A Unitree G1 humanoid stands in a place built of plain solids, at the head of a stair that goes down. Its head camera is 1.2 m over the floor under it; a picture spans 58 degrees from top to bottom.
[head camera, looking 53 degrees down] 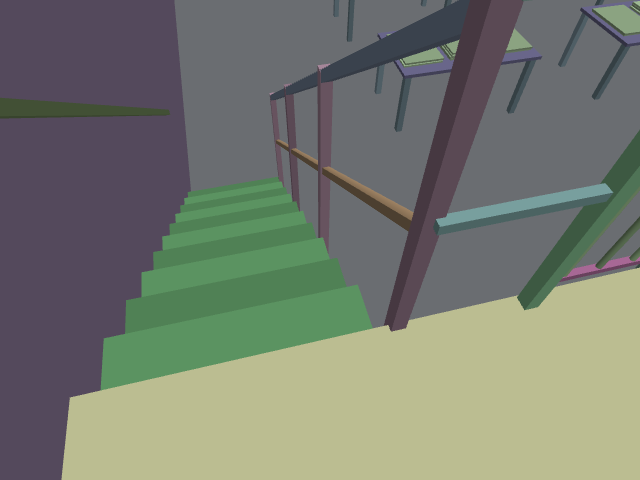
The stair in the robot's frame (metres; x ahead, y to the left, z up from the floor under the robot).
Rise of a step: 0.19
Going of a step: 0.27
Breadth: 0.91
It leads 14 degrees to the left of straight ahead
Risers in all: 11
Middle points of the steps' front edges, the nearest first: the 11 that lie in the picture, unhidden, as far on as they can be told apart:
0.48 0.24 0.00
0.74 0.30 -0.19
0.99 0.36 -0.39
1.25 0.43 -0.58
1.51 0.49 -0.78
1.77 0.55 -0.97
2.03 0.62 -1.16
2.29 0.68 -1.36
2.55 0.74 -1.55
2.81 0.80 -1.75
3.07 0.87 -1.94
